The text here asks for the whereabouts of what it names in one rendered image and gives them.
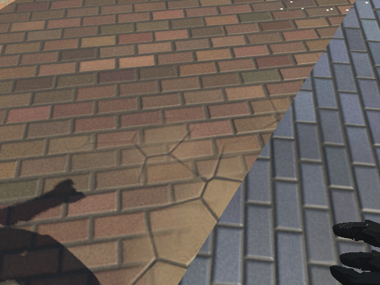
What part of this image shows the right robot hand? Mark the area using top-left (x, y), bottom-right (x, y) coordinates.
top-left (330, 220), bottom-right (380, 285)

